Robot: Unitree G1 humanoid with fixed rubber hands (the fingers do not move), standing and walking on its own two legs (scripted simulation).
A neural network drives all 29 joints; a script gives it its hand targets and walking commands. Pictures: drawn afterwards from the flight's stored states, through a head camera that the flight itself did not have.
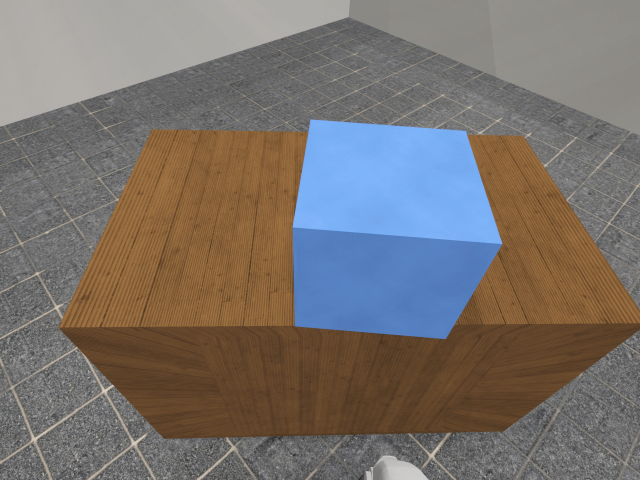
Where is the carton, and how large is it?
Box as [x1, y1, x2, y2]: [293, 120, 501, 338]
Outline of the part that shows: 310,120 293,222 295,325 445,338 501,245 501,241 465,131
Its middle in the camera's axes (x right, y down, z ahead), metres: +0.09 -0.01 +0.63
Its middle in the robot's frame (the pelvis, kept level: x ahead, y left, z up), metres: +0.48 -0.07 +0.01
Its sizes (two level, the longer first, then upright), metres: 0.251 0.242 0.241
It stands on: a pedestal, 0.65 m high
